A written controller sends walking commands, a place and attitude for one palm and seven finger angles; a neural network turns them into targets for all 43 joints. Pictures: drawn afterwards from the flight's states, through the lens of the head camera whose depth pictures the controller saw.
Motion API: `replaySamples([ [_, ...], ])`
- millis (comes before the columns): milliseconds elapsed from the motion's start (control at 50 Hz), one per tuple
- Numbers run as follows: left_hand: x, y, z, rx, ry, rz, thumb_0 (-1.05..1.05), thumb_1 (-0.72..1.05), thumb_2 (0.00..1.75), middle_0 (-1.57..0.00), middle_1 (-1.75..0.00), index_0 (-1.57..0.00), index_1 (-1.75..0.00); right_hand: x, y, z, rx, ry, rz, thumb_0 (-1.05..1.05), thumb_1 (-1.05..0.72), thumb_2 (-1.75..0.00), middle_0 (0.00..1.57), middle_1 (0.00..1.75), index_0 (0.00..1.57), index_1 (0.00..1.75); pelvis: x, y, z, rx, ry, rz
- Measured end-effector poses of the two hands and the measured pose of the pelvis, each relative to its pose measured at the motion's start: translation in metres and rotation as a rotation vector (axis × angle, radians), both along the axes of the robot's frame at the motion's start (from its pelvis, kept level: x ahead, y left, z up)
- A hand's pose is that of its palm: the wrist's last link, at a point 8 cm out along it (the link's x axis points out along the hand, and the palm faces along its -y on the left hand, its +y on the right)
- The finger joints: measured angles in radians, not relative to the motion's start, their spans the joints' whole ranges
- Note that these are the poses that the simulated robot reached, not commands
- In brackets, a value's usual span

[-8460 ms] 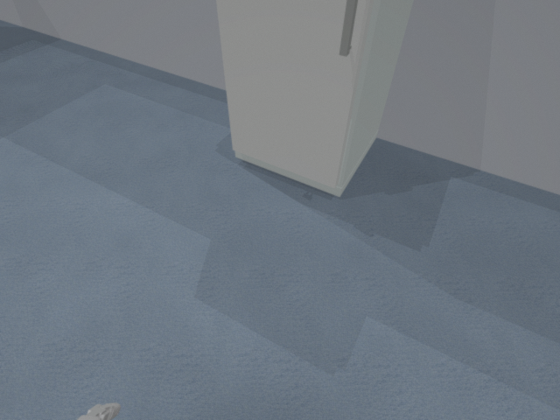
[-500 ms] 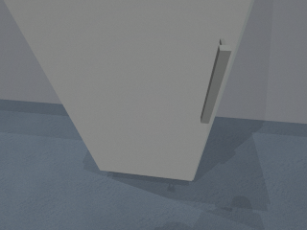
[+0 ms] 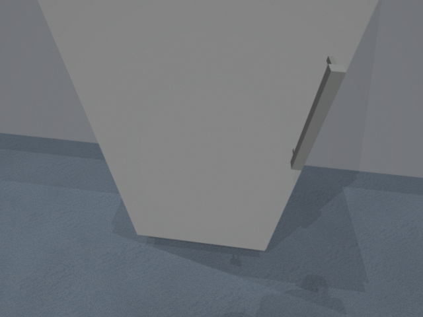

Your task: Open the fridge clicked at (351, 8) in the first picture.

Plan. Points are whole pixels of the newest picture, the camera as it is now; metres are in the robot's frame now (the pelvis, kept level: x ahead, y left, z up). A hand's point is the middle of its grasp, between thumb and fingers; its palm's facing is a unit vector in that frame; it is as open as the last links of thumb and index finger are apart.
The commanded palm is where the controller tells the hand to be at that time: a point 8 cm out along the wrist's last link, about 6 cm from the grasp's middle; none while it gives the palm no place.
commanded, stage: come to a stop and stand still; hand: right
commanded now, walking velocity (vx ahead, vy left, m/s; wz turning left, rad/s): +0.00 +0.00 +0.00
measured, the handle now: (311, 119) +0.51 -0.18 +0.12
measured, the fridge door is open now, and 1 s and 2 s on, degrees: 0 0 0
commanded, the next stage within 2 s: look again from close up in 0.72 s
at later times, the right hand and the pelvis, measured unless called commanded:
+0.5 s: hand out of the picture +0.04 -0.22 -0.18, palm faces +0.01 +0.97 -0.23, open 7.4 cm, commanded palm none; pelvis +0.01 -0.04 -0.01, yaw +1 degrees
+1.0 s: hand out of the picture +0.03 -0.22 -0.18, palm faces -0.02 +0.97 -0.22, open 7.4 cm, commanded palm none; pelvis +0.02 -0.03 +0.00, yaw +1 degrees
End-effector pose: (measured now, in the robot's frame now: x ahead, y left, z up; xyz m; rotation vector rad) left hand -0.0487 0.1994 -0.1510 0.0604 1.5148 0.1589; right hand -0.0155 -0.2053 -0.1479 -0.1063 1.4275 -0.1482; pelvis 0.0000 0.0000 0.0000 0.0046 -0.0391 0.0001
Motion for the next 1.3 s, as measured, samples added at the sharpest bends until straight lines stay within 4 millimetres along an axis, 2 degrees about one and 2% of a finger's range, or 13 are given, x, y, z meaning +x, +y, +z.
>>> replaySamples([
  [140, 0.014, 0.001, 0.002, 0.015, -0.016, -0.009, 0.00, 0.91, 0.89, -0.20, -0.30, -0.20, -0.30, -0.006, 0.004, -0.002, 0.017, 0.027, -0.013, 0.01, -0.91, -0.90, 0.20, 0.30, 0.20, 0.29, 0.004, -0.002, 0.000, 0.001, 0.007, 0.000],
  [220, 0.032, 0.001, 0.000, 0.026, -0.065, -0.019, 0.00, 0.91, 0.89, -0.20, -0.30, -0.20, -0.30, -0.006, 0.000, -0.003, 0.009, 0.016, 0.009, 0.01, -0.91, -0.90, 0.20, 0.30, 0.20, 0.29, 0.005, -0.009, -0.003, 0.021, 0.024, 0.012],
  [300, 0.050, 0.000, -0.001, 0.056, -0.141, -0.029, 0.01, 0.92, 0.89, -0.20, -0.30, -0.20, -0.30, 0.003, -0.017, -0.007, 0.001, -0.006, 0.028, 0.01, -0.90, -0.90, 0.20, 0.30, 0.20, 0.29, 0.009, -0.021, -0.008, 0.021, 0.023, 0.011],
  [400, 0.066, -0.007, 0.000, 0.068, -0.191, -0.053, 0.01, 0.93, 0.89, -0.20, -0.30, -0.20, -0.30, 0.026, -0.044, -0.005, -0.037, -0.068, 0.033, 0.01, -0.91, -0.90, 0.20, 0.30, 0.20, 0.29, 0.013, -0.033, -0.009, 0.011, 0.015, 0.011],
  [520, 0.076, -0.012, 0.003, 0.069, -0.211, -0.068, 0.01, 0.94, 0.89, -0.20, -0.30, -0.20, -0.30, 0.048, -0.069, 0.002, -0.076, -0.113, 0.058, 0.01, -0.91, -0.90, 0.20, 0.30, 0.20, 0.29, 0.015, -0.040, -0.007, 0.000, 0.017, 0.018],
  [640, 0.081, -0.013, 0.004, 0.065, -0.208, -0.078, 0.01, 0.93, 0.89, -0.20, -0.30, -0.20, -0.30, 0.057, -0.080, 0.006, -0.096, -0.116, 0.074, 0.01, -0.91, -0.90, 0.20, 0.30, 0.20, 0.29, 0.017, -0.043, -0.005, -0.007, 0.021, 0.022],
  [760, 0.083, -0.012, 0.005, 0.062, -0.195, -0.083, 0.00, 0.91, 0.89, -0.20, -0.30, -0.20, -0.30, 0.056, -0.080, 0.007, -0.093, -0.099, 0.078, 0.01, -0.91, -0.90, 0.20, 0.30, 0.20, 0.29, 0.018, -0.042, -0.004, -0.009, 0.021, 0.023],
  [1100, 0.092, 0.002, 0.008, 0.073, -0.188, -0.092, 0.00, 0.90, 0.89, -0.20, -0.30, -0.20, -0.30, 0.044, -0.058, 0.003, -0.056, -0.060, 0.069, 0.01, -0.91, -0.90, 0.20, 0.30, 0.20, 0.29, 0.018, -0.031, -0.002, -0.009, 0.019, 0.022],
  [1300, 0.091, 0.010, 0.009, 0.077, -0.185, -0.097, 0.00, 0.90, 0.89, -0.20, -0.30, -0.20, -0.30, 0.042, -0.056, 0.004, -0.064, -0.064, 0.064, 0.01, -0.91, -0.90, 0.20, 0.30, 0.20, 0.29, 0.017, -0.024, -0.001, -0.009, 0.018, 0.019],
])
